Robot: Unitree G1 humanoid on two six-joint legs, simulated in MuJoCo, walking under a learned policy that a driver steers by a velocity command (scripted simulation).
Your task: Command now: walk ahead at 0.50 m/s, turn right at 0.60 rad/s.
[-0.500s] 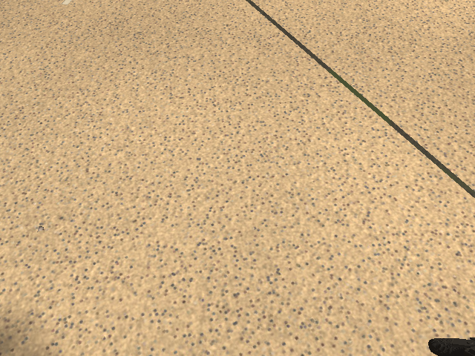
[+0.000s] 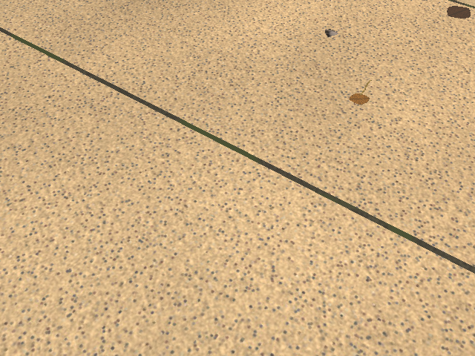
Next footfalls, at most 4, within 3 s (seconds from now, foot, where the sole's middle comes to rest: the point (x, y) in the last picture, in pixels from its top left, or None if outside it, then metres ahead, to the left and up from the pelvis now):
0.20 right None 0.27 -0.16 -0.78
0.74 left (199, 329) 0.56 0.09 -0.78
1.20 right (229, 228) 0.89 -0.01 -0.78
1.74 left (113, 219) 0.95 0.37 -0.78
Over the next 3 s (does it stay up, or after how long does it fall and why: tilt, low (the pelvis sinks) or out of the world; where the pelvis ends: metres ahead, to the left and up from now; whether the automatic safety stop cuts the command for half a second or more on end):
stays up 1.17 0.71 -0.01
